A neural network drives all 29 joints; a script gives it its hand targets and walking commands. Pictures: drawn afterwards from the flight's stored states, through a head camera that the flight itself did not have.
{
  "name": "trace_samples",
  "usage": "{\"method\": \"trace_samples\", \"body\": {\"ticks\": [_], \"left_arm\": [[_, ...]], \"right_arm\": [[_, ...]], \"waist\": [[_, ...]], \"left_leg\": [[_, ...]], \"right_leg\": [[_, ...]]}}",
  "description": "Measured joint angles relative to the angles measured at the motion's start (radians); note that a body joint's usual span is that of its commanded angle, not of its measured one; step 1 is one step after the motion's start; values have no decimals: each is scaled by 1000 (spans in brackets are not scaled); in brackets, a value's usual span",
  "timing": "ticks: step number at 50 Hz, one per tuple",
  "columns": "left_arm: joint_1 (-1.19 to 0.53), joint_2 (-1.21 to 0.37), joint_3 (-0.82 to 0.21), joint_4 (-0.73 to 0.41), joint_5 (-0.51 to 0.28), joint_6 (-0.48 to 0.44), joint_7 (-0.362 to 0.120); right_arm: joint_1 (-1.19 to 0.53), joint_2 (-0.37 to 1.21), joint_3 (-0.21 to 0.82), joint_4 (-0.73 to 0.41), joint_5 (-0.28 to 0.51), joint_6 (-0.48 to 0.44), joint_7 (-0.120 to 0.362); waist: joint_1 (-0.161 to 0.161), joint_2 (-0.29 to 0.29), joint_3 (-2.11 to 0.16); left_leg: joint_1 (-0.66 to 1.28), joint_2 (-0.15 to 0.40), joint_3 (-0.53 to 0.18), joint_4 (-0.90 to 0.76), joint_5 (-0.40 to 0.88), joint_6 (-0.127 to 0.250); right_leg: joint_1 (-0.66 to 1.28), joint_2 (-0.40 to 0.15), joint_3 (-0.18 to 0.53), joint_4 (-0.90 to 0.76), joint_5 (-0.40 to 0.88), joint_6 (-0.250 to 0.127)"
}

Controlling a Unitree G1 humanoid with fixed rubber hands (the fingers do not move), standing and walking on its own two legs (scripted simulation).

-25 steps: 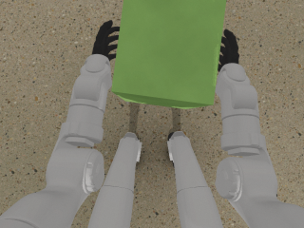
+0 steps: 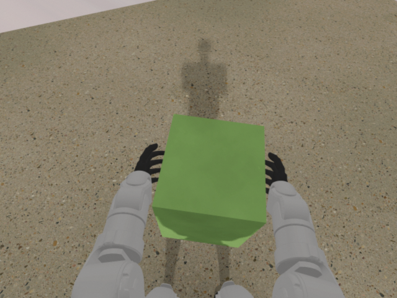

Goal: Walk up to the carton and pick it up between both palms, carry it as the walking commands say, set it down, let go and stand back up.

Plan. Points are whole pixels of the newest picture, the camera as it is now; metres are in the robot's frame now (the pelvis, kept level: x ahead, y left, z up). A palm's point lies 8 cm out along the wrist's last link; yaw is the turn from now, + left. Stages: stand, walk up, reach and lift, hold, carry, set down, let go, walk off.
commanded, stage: reach and lift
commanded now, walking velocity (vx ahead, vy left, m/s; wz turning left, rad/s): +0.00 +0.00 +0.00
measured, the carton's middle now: (208, 186) +0.36 -0.02 -0.06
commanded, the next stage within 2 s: hold in 1.94 s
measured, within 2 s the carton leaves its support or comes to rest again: neither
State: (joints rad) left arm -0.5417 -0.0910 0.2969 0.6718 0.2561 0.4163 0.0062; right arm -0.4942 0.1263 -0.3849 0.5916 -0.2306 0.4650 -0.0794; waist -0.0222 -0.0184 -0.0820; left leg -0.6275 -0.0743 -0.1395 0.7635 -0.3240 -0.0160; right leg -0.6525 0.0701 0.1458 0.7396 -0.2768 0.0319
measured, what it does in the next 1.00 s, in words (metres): stands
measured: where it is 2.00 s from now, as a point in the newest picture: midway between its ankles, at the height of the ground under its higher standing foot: outside the picture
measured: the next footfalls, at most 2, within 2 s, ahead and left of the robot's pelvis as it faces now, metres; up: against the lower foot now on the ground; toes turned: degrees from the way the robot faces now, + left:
none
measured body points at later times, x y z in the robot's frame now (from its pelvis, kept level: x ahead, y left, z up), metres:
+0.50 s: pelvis +0.04 +0.00 +0.03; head +0.02 +0.01 +0.48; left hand +0.35 +0.12 +0.04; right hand +0.33 -0.17 +0.04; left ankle +0.03 +0.13 -0.71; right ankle +0.05 -0.13 -0.71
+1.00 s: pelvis +0.01 -0.01 +0.03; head -0.04 +0.00 +0.48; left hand +0.32 +0.14 +0.06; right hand +0.32 -0.16 +0.06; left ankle +0.03 +0.13 -0.71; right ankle +0.05 -0.13 -0.71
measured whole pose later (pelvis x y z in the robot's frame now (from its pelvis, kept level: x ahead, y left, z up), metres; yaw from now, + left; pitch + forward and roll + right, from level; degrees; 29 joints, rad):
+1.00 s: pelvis +0.01 -0.01 +0.03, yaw +0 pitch -7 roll +0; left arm -0.35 -0.11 0.20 0.42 0.22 0.72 0.01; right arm -0.35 0.11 -0.23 0.40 -0.22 0.77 -0.06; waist 0.01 -0.01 -0.01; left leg -0.11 -0.05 -0.15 0.50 -0.26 -0.01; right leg -0.14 0.05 0.14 0.49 -0.22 0.01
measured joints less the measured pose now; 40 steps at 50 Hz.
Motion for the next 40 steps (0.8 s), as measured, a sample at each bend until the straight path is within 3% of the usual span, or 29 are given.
{"method": "trace_samples", "body": {"ticks": [18,34,40], "left_arm": [[274,-31,-147,-233,-85,107,49],[252,-27,-149,-291,-66,257,18],[227,-29,-126,-277,-49,288,6]], "right_arm": [[255,-7,143,-212,76,110,-3],[244,-4,158,-295,48,274,0],[210,-4,149,-273,30,307,6]], "waist": [[-30,15,13],[-20,18,48],[-8,15,62]], "left_leg": [[324,6,-26,-245,51,15],[513,21,-16,-304,63,13],[535,23,-15,-301,69,10]], "right_leg": [[331,-29,-12,-244,38,-7],[513,-23,-5,-294,53,-14],[533,-22,-7,-288,58,-16]]}}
